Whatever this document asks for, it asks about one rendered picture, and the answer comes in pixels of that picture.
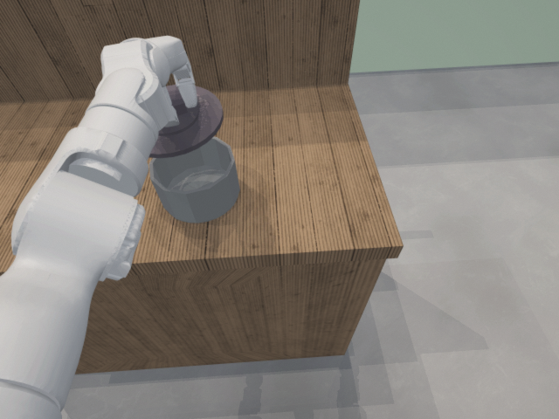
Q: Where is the pot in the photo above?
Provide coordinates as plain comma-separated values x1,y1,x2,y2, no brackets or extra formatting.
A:
149,137,240,223

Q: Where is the robot left upper arm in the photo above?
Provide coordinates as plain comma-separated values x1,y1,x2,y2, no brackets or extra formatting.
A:
0,170,146,419

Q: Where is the left robot forearm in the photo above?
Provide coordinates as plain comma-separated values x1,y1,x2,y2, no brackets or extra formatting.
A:
11,38,171,255

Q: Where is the knob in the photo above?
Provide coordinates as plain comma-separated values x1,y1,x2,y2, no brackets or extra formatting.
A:
166,85,188,116

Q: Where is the table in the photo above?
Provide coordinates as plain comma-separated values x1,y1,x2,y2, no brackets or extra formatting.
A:
0,0,404,374

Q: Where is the left robot hand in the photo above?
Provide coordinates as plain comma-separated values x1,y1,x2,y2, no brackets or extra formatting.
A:
146,36,197,127

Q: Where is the lid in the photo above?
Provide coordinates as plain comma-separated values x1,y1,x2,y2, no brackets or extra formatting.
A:
149,86,224,158

